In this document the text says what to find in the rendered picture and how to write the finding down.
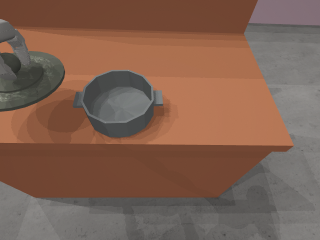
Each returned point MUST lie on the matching robot left hand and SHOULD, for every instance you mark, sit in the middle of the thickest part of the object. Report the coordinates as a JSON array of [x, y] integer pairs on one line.
[[12, 36]]

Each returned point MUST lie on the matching table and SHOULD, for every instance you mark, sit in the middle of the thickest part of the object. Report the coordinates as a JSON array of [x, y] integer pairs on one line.
[[218, 118]]

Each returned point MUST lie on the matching lid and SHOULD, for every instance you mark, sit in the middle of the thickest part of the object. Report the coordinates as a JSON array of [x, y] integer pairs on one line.
[[34, 82]]

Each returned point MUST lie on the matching pot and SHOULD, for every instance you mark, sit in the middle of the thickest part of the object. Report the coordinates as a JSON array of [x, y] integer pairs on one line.
[[118, 103]]

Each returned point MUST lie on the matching knob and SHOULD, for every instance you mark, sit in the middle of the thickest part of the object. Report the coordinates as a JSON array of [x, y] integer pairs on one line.
[[12, 61]]

